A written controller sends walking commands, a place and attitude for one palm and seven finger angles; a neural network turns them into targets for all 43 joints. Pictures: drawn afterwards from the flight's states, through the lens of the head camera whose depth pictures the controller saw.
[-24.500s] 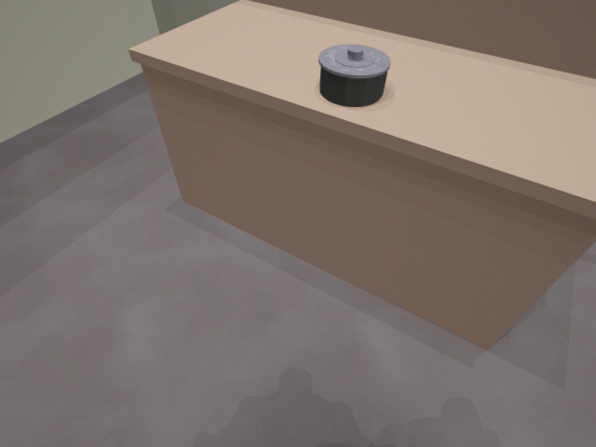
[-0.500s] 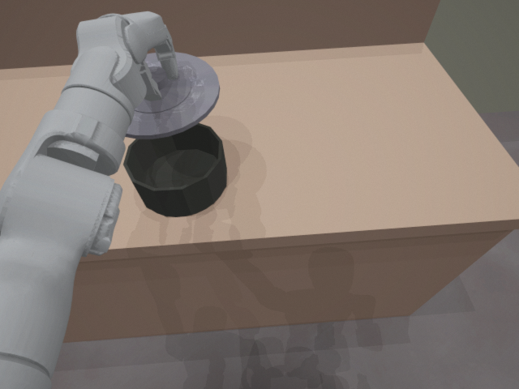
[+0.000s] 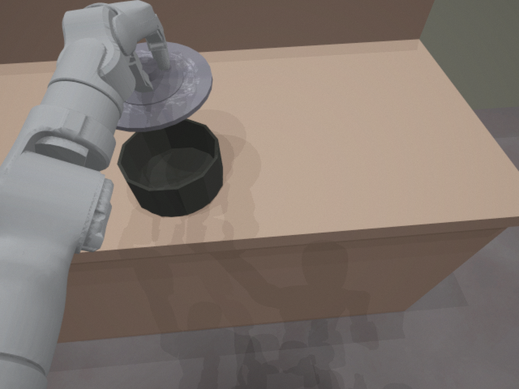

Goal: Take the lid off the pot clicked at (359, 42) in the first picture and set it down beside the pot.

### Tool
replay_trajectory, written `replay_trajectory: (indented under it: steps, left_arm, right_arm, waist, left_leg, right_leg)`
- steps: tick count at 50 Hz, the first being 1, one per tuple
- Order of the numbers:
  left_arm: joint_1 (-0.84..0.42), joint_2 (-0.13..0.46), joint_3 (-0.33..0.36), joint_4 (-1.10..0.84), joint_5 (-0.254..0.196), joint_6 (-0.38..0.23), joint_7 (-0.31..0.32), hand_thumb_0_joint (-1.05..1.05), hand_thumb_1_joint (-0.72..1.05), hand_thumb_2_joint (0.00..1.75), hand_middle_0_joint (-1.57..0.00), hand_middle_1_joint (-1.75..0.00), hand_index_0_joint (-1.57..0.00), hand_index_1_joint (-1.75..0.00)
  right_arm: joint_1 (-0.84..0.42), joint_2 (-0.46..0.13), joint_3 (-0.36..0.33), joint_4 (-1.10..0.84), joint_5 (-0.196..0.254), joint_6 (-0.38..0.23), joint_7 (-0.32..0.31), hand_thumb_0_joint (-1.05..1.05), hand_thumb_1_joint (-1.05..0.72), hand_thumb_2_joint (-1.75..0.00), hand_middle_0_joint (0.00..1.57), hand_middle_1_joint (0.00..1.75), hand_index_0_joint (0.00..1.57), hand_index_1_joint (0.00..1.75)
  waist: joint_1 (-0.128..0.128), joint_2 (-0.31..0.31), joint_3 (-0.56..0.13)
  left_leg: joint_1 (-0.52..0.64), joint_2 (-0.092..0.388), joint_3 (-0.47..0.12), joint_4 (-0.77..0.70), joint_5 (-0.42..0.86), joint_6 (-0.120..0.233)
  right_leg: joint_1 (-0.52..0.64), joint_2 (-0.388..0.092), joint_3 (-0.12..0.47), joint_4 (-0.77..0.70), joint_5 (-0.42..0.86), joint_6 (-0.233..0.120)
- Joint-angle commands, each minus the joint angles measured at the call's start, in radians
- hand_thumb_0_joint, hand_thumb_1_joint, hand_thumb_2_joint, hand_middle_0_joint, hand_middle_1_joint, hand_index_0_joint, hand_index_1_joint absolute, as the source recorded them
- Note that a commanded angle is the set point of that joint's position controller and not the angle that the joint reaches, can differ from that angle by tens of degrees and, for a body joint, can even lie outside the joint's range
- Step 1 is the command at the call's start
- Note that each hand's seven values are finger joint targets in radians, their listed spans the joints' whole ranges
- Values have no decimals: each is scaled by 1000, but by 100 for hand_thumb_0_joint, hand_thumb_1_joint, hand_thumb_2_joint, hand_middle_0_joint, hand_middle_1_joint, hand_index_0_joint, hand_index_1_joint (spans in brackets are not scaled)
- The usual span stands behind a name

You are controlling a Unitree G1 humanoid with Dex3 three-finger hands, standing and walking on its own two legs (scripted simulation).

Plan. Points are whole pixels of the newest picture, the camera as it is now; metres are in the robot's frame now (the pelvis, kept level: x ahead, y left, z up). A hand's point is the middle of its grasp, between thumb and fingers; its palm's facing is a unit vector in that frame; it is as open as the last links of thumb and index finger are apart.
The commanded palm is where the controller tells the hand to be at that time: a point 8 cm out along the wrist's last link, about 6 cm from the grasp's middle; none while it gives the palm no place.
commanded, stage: move the lid sideways beside the pot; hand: left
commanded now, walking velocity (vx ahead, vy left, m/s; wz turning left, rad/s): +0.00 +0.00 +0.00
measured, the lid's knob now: (144, 69) +0.54 +0.12 +0.20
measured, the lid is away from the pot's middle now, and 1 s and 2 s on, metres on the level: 0.02 0.13 0.24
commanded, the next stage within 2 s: lower the lid onto the table in 1.90 s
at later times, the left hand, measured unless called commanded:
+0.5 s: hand (75, 82) +0.49 +0.20 +0.22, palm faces -0.31 -0.08 -0.95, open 7.2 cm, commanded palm +0.51 +0.21 +0.30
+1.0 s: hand (35, 87) +0.49 +0.25 +0.23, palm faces -0.32 -0.08 -0.94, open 7.2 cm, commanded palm +0.50 +0.26 +0.30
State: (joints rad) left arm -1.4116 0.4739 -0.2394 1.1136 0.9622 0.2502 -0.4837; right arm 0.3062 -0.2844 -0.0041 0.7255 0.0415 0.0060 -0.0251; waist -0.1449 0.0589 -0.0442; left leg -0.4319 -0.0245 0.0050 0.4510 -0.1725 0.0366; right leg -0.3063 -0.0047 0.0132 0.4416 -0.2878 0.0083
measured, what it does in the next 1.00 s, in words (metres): stands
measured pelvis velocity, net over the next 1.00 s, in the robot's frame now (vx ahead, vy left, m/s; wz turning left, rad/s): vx -0.01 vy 0.01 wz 0.01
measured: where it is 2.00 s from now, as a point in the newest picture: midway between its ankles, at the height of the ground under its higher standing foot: outside the picture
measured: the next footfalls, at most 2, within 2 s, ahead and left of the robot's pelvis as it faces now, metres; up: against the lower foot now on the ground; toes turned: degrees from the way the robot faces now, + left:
none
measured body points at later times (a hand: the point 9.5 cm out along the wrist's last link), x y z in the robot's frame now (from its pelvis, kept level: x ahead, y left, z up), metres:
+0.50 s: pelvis +0.00 +0.00 +0.00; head +0.05 -0.01 +0.45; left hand +0.50 +0.20 +0.28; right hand +0.05 -0.28 -0.12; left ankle +0.03 +0.10 -0.74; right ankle -0.05 -0.13 -0.74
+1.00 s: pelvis -0.01 +0.01 +0.00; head +0.05 +0.01 +0.44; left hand +0.50 +0.25 +0.28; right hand +0.02 -0.27 -0.13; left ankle +0.03 +0.10 -0.74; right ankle -0.05 -0.13 -0.74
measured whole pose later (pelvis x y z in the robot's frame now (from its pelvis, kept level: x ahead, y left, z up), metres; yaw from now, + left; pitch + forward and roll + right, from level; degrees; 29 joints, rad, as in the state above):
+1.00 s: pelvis -0.01 +0.01 +0.00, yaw +0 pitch +8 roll -2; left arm -1.35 0.72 -0.20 1.10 0.98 0.11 -0.56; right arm 0.31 -0.29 0.00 0.73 0.07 0.09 -0.04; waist -0.14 0.04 -0.03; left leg -0.46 -0.03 -0.01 0.49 -0.18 0.05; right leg -0.30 0.00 0.00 0.43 -0.27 0.02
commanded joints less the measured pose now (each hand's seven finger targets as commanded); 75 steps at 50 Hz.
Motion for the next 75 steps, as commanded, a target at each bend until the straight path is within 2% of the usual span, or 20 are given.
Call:
replay_trajectory:
  steps: [1,5,7,10,16,19,21,27,32,34,36,40,42,45,55,58,60,62,65,75]
  left_arm:
    - [-685,364,108,-268,55,-4,77,0,81,78,-90,-108,-83,-108]
    - [-617,316,70,-217,50,3,52,0,81,78,-90,-108,-83,-108]
    - [-605,379,116,-213,53,0,39,0,81,78,-90,-108,-83,-108]
    - [-593,294,29,-212,31,-9,13,0,81,78,-90,-108,-83,-108]
    - [-627,405,93,-315,26,-57,11,0,81,78,-90,-108,-83,-108]
    - [-638,349,48,-332,14,-68,7,0,81,78,-90,-108,-83,-108]
    - [-621,405,92,-338,14,-78,12,0,81,78,-90,-108,-83,-108]
    - [-595,414,87,-281,17,-78,2,0,81,78,-90,-108,-83,-108]
    - [-625,431,93,-337,21,-106,3,0,81,78,-90,-108,-83,-108]
    - [-573,416,84,-247,16,-97,-4,0,81,78,-90,-108,-83,-108]
    - [-570,484,120,-245,17,-103,-3,0,81,78,-90,-108,-83,-108]
    - [-598,431,73,-283,25,-121,-3,0,81,78,-90,-108,-83,-108]
    - [-589,493,116,-248,30,-130,-5,0,81,78,-90,-108,-83,-108]
    - [-582,470,87,-256,19,-141,-9,0,81,78,-90,-108,-83,-108]
    - [-508,541,130,-221,24,-170,-19,0,81,78,-90,-108,-83,-108]
    - [-553,625,167,-266,38,-184,-19,0,81,78,-90,-108,-83,-108]
    - [-504,570,123,-229,27,-188,-25,0,81,78,-90,-108,-83,-108]
    - [-511,639,163,-228,33,-196,-26,0,81,78,-90,-108,-83,-108]
    - [-564,617,136,-326,27,-214,-27,0,81,78,-90,-108,-83,-108]
    - [-502,665,167,-289,10,-240,-45,0,81,78,-90,-108,-83,-108]
  right_arm:
    - [41,-152,-46,-101,3,-18,-10,0,-90,-90,20,30,20,30]
    - [42,-152,-52,-111,7,-1,-8,0,-90,-90,20,30,20,30]
    - [35,-157,-53,-111,5,9,-6,0,-90,-90,20,30,20,30]
    - [32,-161,-56,-109,17,24,-10,0,-90,-90,20,30,20,30]
    - [27,-166,-55,-103,19,33,-16,0,-90,-90,20,30,20,30]
    - [24,-160,-56,-98,25,31,-17,0,-90,-90,20,30,20,30]
    - [32,-167,-55,-93,19,31,-16,0,-90,-90,20,30,20,30]
    - [27,-174,-51,-87,26,40,-17,0,-90,-90,20,30,20,30]
    - [27,-171,-55,-94,21,35,-19,0,-90,-90,20,30,20,30]
    - [33,-177,-52,-81,27,44,-21,0,-90,-90,20,30,20,30]
    - [33,-186,-48,-81,27,50,-21,0,-90,-90,20,30,20,30]
    - [34,-182,-52,-87,25,46,-24,0,-90,-90,20,30,20,30]
    - [45,-185,-48,-82,25,53,-27,0,-90,-90,20,30,20,30]
    - [46,-189,-50,-82,31,53,-29,0,-90,-90,20,30,20,30]
    - [65,-197,-49,-85,34,68,-34,0,-90,-90,20,30,20,30]
    - [58,-196,-47,-91,34,75,-36,0,-90,-90,20,30,20,30]
    - [59,-195,-45,-90,40,78,-40,0,-90,-90,20,30,20,30]
    - [61,-201,-41,-86,41,86,-42,0,-90,-90,20,30,20,30]
    - [55,-197,-45,-95,42,81,-47,0,-90,-90,20,30,20,30]
    - [62,-203,-39,-78,46,91,-51,0,-90,-90,20,30,20,30]
  waist:
    - [18,-25,-539]
    - [12,-52,-518]
    - [15,-79,-499]
    - [-4,-74,-462]
    - [4,-15,-494]
    - [-4,16,-471]
    - [6,38,-484]
    - [6,-6,-449]
    - [10,54,-509]
    - [4,2,-426]
    - [11,-22,-438]
    - [7,40,-462]
    - [6,13,-456]
    - [7,38,-455]
    - [14,40,-426]
    - [18,45,-462]
    - [10,48,-421]
    - [13,35,-417]
    - [14,133,-476]
    - [18,124,-460]
  left_leg:
    - [444,-26,-37,50,394,48]
    - [440,-25,-33,54,412,52]
    - [422,-32,-29,58,375,58]
    - [413,-28,-18,53,349,59]
    - [464,-25,-30,63,361,59]
    - [498,-21,-41,59,343,58]
    - [501,-21,-44,67,377,58]
    - [461,-21,-45,56,318,55]
    - [519,-19,-55,68,379,54]
    - [462,-16,-48,51,285,52]
    - [425,-17,-41,46,255,53]
    - [484,-12,-52,64,329,53]
    - [452,-16,-50,57,277,54]
    - [462,-10,-48,55,289,53]
    - [445,-6,-48,65,307,53]
    - [432,-10,-40,63,282,57]
    - [424,-5,-33,67,296,58]
    - [405,-6,-33,64,261,59]
    - [487,5,-39,79,361,58]
    - [479,9,-39,95,385,60]
  right_leg:
    - [20,52,-33,-25,505,-40]
    - [5,50,-39,-34,501,-38]
    - [18,54,-35,-38,499,-33]
    - [-11,48,-42,-50,481,-31]
    - [-9,55,-40,-47,456,-31]
    - [-58,63,-54,-54,388,-33]
    - [-46,62,-51,-49,413,-36]
    - [-45,63,-59,-55,379,-36]
    - [-59,65,-58,-48,370,-38]
    - [-80,65,-68,-62,321,-38]
    - [-41,60,-63,-60,335,-37]
    - [-84,64,-68,-56,331,-43]
    - [-65,68,-67,-58,313,-39]
    - [-80,63,-70,-61,309,-43]
    - [-80,69,-76,-66,302,-43]
    - [-43,69,-67,-59,315,-38]
    - [-70,68,-71,-66,317,-38]
    - [-56,72,-70,-63,302,-35]
    - [-80,70,-71,-61,318,-40]
    - [-98,73,-77,-55,320,-33]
